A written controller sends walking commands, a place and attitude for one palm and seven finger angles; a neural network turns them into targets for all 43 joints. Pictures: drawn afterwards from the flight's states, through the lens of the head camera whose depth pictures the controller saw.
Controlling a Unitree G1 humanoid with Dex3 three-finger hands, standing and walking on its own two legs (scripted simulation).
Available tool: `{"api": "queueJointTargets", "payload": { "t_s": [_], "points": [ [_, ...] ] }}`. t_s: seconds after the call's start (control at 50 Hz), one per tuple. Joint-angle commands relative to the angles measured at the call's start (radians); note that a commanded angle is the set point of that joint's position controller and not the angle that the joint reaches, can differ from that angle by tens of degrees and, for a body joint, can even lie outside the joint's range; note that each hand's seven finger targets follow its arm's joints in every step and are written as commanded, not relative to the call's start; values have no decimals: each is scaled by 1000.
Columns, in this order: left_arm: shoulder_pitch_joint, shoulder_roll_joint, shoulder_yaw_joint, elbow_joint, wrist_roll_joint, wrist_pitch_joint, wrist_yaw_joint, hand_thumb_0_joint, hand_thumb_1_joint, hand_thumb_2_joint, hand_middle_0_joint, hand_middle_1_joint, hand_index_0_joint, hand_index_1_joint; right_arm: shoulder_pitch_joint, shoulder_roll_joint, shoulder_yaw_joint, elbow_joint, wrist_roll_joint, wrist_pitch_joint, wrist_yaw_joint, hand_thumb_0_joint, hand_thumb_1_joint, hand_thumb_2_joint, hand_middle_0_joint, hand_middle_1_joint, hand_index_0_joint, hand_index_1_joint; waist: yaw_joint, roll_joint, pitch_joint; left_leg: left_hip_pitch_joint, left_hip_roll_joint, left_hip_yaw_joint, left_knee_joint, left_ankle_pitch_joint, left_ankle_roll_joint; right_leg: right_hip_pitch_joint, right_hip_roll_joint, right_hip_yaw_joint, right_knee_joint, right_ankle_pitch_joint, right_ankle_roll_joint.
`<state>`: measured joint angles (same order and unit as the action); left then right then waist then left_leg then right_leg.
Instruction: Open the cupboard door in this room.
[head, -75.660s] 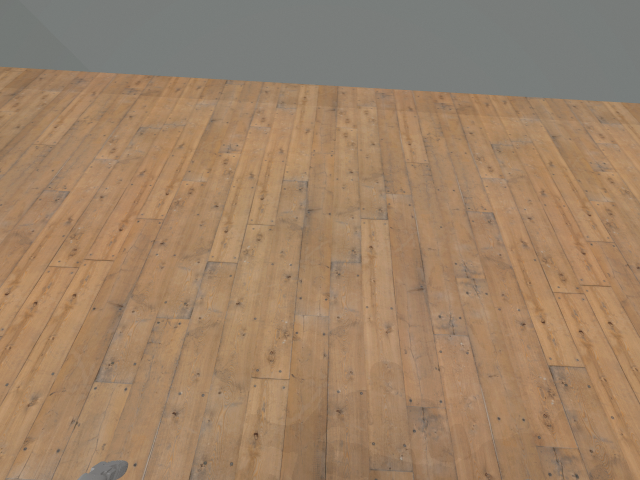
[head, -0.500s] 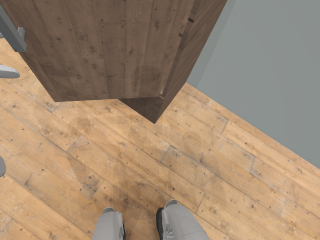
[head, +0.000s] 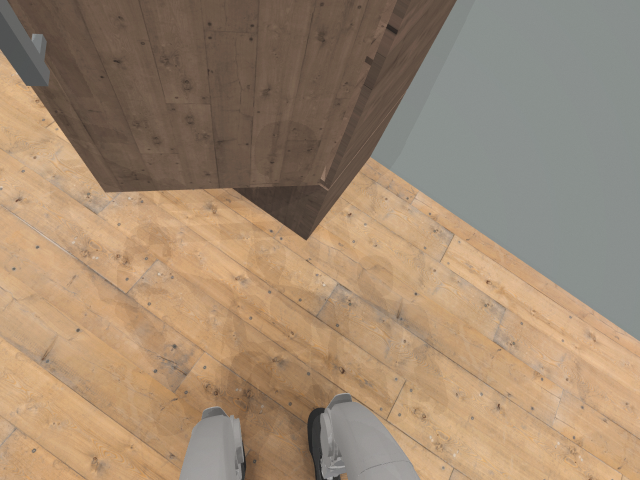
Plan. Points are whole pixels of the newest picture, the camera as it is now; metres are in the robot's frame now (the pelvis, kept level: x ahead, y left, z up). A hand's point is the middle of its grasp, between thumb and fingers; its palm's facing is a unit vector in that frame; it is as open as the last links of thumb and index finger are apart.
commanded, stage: move the hooked fingers beside the handle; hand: left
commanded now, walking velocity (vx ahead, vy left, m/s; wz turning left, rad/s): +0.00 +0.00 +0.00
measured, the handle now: (8, 12) +0.60 +0.27 +0.10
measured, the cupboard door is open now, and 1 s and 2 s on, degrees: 42 42 42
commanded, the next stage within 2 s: slide the fingers in behind the handle in 0.88 s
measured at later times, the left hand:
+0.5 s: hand out of the picture +0.52 +0.31 +0.10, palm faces +0.04 -1.00 +0.00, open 14.0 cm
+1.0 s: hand out of the picture +0.52 +0.31 +0.10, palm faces +0.05 -1.00 -0.01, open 14.0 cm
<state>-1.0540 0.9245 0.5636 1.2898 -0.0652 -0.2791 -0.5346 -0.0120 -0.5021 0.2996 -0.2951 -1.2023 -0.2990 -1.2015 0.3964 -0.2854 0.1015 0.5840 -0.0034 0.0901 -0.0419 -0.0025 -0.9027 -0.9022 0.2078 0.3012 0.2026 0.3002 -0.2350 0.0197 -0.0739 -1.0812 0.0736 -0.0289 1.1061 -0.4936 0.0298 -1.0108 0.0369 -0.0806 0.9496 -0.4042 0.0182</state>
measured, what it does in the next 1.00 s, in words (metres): stands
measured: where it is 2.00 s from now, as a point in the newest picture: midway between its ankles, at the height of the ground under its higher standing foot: (280, 479)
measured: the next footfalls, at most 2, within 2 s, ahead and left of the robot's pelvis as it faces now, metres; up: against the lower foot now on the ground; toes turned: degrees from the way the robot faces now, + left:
none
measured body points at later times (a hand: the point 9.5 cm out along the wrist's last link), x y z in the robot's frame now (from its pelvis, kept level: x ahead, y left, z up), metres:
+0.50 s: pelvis +0.00 +0.00 +0.00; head +0.17 +0.05 +0.41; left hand +0.51 +0.36 +0.10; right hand -0.01 -0.27 -0.09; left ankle +0.00 +0.09 -0.66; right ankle +0.02 -0.14 -0.66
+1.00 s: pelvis +0.00 +0.00 +0.00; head +0.17 +0.04 +0.41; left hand +0.51 +0.37 +0.10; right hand -0.01 -0.27 -0.09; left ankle +0.00 +0.09 -0.66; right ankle +0.02 -0.14 -0.66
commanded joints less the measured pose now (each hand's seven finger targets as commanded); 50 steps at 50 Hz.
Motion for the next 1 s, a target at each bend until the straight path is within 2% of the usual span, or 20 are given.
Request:
{"api": "queueJointTargets", "payload": {
  "t_s": [0.0, 0.06, 0.12, 0.14, 0.2, 0.24, 0.28, 0.34, 0.4, 0.46, 0.6, 0.66, 0.7, 0.72, 0.78, 0.82, 0.9, 0.92, 0.96, 0.98],
  "points": [
    [-375, 304, 4, -180, -29, -48, -12, 0, -500, 300, -300, -1200, -300, -1200, 220, -220, -77, -13, 5, 5, -19, 0, -900, -900, 200, 300, 200, 300, -2, 271, -495, 541, -12, -64, -106, 562, -13, 112, 45, 1, -70, 278, -28],
    [-368, 351, 37, -199, -26, -48, -16, 0, -500, 300, -300, -1200, -300, -1200, 226, -225, -78, -18, 4, 4, -24, 0, -900, -900, 200, 300, 200, 300, 19, 305, -544, 571, -13, -73, -109, 588, -18, 120, 44, -1, -64, 277, -32],
    [-375, 304, 16, -222, -40, -57, -23, 0, -500, 300, -300, -1200, -300, -1200, 232, -220, -81, -16, 0, 5, -20, 0, -900, -900, 200, 300, 200, 300, 10, 310, -546, 608, -9, -81, -103, 642, -24, 91, 46, -5, -64, 283, -33],
    [-379, 322, 29, -227, -41, -57, -22, 0, -500, 300, -300, -1200, -300, -1200, 229, -223, -82, -13, 0, 6, -20, 0, -900, -900, 200, 300, 200, 300, 12, 311, -546, 612, -6, -81, -105, 642, -28, 89, 44, -6, -66, 283, -31],
    [-371, 301, 15, -217, -42, -50, -24, 0, -500, 300, -300, -1200, -300, -1200, 227, -222, -82, -15, 1, 8, -16, 0, -900, -900, 200, 300, 200, 300, 9, 280, -521, 576, -11, -75, -109, 597, -19, 107, 46, -4, -70, 279, -30],
    [-367, 311, 23, -217, -39, -52, -19, 0, -500, 300, -300, -1200, -300, -1200, 224, -222, -81, -18, 1, 9, -17, 0, -900, -900, 200, 300, 200, 300, 18, 302, -522, 585, -10, -80, -113, 598, -25, 91, 45, -7, -67, 260, -33],
    [-384, 268, -15, -196, -34, -48, -10, 0, -500, 300, -300, -1200, -300, -1200, 219, -219, -78, -16, 2, 8, -18, 0, -900, -900, 200, 300, 200, 300, 0, 278, -466, 566, -10, -82, -121, 541, -22, 64, 44, -10, -75, 228, -32],
    [-412, 301, 11, -243, -34, -66, 5, 0, -500, 300, -300, -1200, -300, -1200, 223, -221, -80, -15, -1, 5, -20, 0, -900, -900, 200, 300, 200, 300, 11, 323, -534, 602, -12, -85, -119, 560, -27, 78, 41, -4, -70, 234, -36],
    [-381, 327, 36, -225, -30, -62, 9, 0, -500, 300, -300, -1200, -300, -1200, 222, -221, -81, -15, -2, 0, -19, 0, -900, -900, 200, 300, 200, 300, 17, 281, -536, 564, -13, -75, -114, 560, -19, 123, 41, 0, -67, 262, -33],
    [-359, 313, 25, -218, -24, -59, 9, 0, -500, 300, -300, -1200, -300, -1200, 220, -218, -80, -22, 2, 3, -17, 0, -900, -900, 200, 300, 200, 300, 23, 299, -528, 566, -15, -69, -114, 574, -21, 121, 42, 2, -69, 271, -32],
    [-370, 342, 29, -176, -22, -55, 6, 0, -500, 300, -300, -1200, -300, -1200, 209, -219, -72, -25, 7, -1, -24, 0, -900, -900, 200, 300, 200, 300, 11, 252, -486, 476, -20, -53, -112, 475, -4, 157, 43, 12, -73, 253, -29],
    [-376, 370, 52, -208, -25, -66, 1, 0, -500, 300, -300, -1200, -300, -1200, 217, -223, -77, -21, 4, -3, -27, 0, -900, -900, 200, 300, 200, 300, 22, 290, -537, 519, -17, -60, -107, 527, -10, 153, 41, 11, -63, 273, -31],
    [-363, 337, 30, -192, -29, -57, -10, 0, -500, 300, -300, -1200, -300, -1200, 217, -219, -76, -21, 7, 0, -25, 0, -900, -900, 200, 300, 200, 300, 14, 260, -530, 504, -18, -54, -100, 531, -7, 158, 42, 11, -63, 288, -27],
    [-392, 314, 10, -210, -35, -62, -14, 0, -500, 300, -300, -1200, -300, -1200, 220, -216, -75, -18, 6, -1, -25, 0, -900, -900, 200, 300, 200, 300, 5, 285, -528, 525, -17, -59, -101, 542, -7, 137, 43, 10, -61, 284, -30],
    [-363, 357, 47, -204, -36, -52, -20, 0, -500, 300, -300, -1200, -300, -1200, 220, -222, -78, -18, 6, 1, -26, 0, -900, -900, 200, 300, 200, 300, 18, 267, -543, 514, -16, -57, -98, 546, -6, 161, 43, 11, -62, 297, -28],
    [-368, 317, 20, -197, -41, -49, -23, 0, -500, 300, -300, -1200, -300, -1200, 220, -217, -75, -22, 8, 1, -23, 0, -900, -900, 200, 300, 200, 300, 12, 281, -521, 513, -19, -55, -99, 549, -6, 139, 45, 9, -61, 293, -30],
    [-362, 344, 36, -203, -31, -50, -13, 0, -500, 300, -300, -1200, -300, -1200, 215, -219, -75, -23, 6, 3, -23, 0, -900, -900, 200, 300, 200, 300, 18, 269, -520, 504, -18, -55, -101, 531, -6, 153, 44, 12, -65, 284, -28],
    [-391, 322, 23, -237, -37, -61, -12, 0, -500, 300, -300, -1200, -300, -1200, 217, -216, -77, -21, 5, 1, -23, 0, -900, -900, 200, 300, 200, 300, 12, 303, -533, 532, -18, -56, -98, 553, -7, 133, 44, 10, -60, 289, -31],
    [-376, 362, 55, -243, -35, -64, -10, 0, -500, 300, -300, -1200, -300, -1200, 221, -221, -82, -14, 3, 2, -23, 0, -900, -900, 200, 300, 200, 300, 23, 318, -570, 567, -13, -63, -95, 592, -15, 140, 44, 9, -59, 304, -31],
    [-365, 323, 34, -236, -42, -61, -13, 0, -500, 300, -300, -1200, -300, -1200, 221, -218, -82, -14, 4, 3, -19, 0, -900, -900, 200, 300, 200, 300, 18, 292, -564, 563, -15, -63, -97, 587, -14, 144, 46, 8, -63, 305, -29]
  ]
}}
